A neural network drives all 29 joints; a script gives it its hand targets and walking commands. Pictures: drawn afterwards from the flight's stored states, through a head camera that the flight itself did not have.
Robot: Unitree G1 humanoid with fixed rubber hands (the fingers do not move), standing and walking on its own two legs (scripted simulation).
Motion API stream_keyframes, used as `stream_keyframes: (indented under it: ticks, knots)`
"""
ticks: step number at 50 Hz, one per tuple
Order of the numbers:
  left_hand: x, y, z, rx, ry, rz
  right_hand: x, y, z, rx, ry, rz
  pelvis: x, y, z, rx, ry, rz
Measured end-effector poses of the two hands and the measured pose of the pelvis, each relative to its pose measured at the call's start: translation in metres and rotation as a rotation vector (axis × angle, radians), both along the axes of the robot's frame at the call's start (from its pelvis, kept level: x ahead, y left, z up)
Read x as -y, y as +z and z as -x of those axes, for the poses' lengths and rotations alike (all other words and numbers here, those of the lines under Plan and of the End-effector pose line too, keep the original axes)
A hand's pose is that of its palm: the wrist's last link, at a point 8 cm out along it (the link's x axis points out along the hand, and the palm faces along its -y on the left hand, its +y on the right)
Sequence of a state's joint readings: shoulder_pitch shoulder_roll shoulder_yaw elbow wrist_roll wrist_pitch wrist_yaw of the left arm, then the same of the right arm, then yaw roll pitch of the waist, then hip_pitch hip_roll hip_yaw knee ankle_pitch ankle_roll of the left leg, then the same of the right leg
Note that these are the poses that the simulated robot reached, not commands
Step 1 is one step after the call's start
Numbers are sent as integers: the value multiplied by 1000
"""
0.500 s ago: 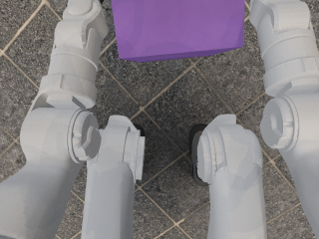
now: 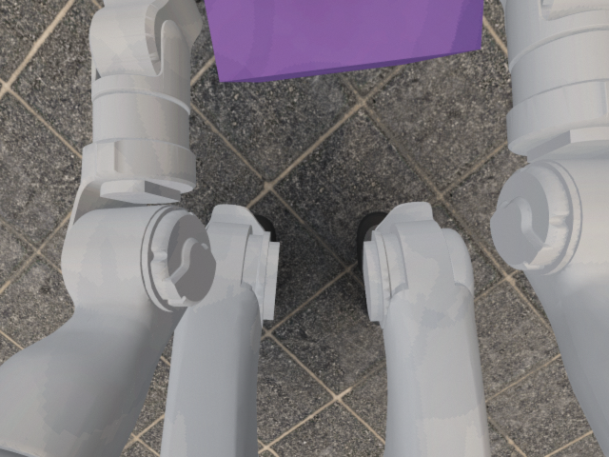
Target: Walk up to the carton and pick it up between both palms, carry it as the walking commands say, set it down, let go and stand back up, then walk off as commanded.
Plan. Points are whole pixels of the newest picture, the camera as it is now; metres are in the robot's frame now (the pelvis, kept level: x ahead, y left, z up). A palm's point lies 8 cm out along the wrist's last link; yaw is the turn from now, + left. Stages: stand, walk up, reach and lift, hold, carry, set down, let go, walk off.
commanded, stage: reach and lift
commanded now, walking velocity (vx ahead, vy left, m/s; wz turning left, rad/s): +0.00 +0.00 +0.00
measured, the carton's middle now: out of the picture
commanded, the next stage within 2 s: none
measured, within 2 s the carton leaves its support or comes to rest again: neither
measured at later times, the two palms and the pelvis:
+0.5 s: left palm out of the picture +0.54 +0.13 -0.08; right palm out of the picture +0.56 -0.16 -0.09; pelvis -0.02 +0.00 +0.04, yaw +0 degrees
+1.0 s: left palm out of the picture +0.52 +0.13 -0.02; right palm out of the picture +0.53 -0.15 -0.03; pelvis -0.02 +0.00 +0.09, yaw -1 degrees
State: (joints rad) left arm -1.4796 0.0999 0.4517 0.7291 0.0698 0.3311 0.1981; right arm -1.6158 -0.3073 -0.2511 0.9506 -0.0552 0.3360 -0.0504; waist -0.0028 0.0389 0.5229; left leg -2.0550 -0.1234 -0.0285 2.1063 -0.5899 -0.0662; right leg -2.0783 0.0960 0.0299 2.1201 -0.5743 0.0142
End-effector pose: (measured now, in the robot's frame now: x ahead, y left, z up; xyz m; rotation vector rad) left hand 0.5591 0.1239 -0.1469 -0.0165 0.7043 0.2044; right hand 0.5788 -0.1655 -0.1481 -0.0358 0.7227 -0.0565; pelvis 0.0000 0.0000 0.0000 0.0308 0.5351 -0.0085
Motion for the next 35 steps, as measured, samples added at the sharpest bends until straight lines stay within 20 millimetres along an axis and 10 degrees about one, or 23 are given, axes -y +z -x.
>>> stream_keyframes:
  ticks: [35]
  knots:
    - [-11,83,32,23,31,24,-11,84,30,17,-7,-9,-1,61,20,53,-10,1]
